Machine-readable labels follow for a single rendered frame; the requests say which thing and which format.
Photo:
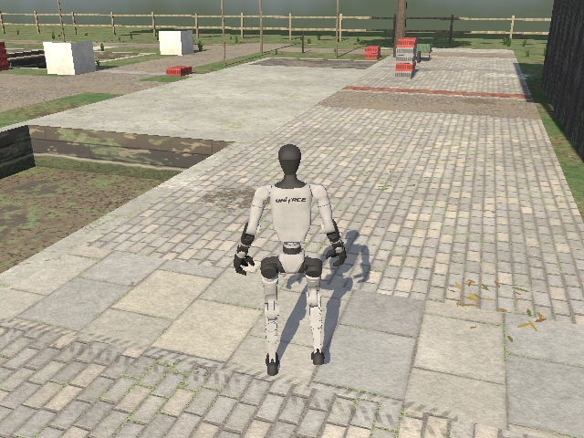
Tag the left robot foot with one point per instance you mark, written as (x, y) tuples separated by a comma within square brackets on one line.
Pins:
[(272, 367)]

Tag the left robot hand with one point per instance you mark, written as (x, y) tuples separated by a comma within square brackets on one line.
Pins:
[(242, 261)]

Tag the robot right upper arm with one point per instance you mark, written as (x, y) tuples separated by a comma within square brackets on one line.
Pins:
[(319, 192)]

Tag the right robot hand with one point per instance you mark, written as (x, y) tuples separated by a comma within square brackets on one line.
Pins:
[(342, 256)]

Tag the right robot forearm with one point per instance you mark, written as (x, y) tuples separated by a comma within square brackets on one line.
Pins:
[(335, 239)]

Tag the robot head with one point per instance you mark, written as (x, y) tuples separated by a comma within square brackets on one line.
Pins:
[(289, 157)]

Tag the robot left upper arm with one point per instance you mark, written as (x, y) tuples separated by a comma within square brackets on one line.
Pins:
[(261, 194)]

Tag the left robot forearm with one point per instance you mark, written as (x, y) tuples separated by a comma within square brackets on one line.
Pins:
[(244, 244)]

